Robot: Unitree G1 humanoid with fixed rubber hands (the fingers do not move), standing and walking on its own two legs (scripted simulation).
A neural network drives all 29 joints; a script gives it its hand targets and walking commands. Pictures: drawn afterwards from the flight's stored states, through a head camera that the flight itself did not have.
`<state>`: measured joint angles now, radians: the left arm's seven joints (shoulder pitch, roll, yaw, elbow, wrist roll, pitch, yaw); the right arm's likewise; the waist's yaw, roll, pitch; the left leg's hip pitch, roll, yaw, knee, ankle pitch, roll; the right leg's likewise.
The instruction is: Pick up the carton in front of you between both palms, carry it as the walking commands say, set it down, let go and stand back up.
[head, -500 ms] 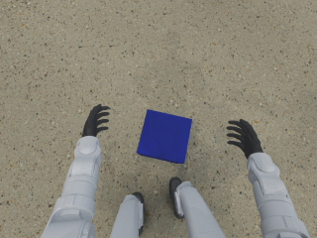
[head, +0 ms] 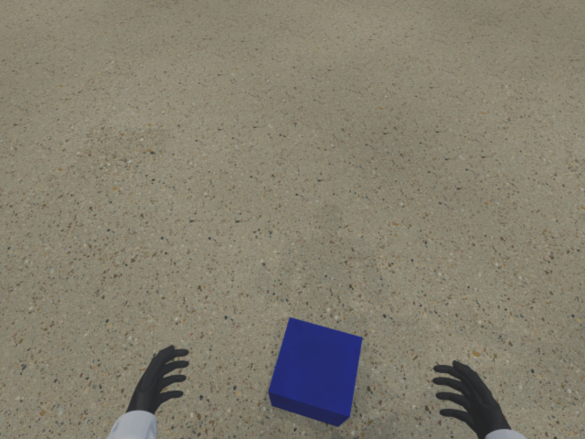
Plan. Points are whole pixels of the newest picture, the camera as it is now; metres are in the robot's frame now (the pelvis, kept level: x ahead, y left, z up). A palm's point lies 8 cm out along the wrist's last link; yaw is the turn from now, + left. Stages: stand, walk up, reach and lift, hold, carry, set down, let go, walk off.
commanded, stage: let go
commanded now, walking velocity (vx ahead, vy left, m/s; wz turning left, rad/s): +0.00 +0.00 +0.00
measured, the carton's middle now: (314, 373) +0.34 -0.06 -0.65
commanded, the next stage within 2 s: stand in 0.50 s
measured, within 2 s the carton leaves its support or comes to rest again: neither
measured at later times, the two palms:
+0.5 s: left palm out of the picture +0.15 +0.24 -0.07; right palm (482, 419) +0.16 -0.22 -0.06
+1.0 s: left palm out of the picture +0.10 +0.29 -0.08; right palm (516, 421) +0.15 -0.29 -0.10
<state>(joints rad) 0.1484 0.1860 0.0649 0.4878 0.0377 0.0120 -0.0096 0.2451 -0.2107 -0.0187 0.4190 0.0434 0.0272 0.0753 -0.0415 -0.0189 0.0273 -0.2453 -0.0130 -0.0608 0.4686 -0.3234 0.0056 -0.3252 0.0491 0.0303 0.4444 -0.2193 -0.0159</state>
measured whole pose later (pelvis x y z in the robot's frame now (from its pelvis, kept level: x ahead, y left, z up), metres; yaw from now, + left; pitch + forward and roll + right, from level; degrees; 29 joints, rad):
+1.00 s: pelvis +0.00 -0.01 +0.00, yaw +2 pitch +0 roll +0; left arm 0.19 0.33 0.04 0.80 0.04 0.00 0.02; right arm 0.16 -0.36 -0.01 0.75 -0.04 0.01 -0.02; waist 0.01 0.04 0.01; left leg -0.12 -0.02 -0.08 0.47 -0.34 0.00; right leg -0.22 0.03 -0.01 0.50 -0.28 -0.03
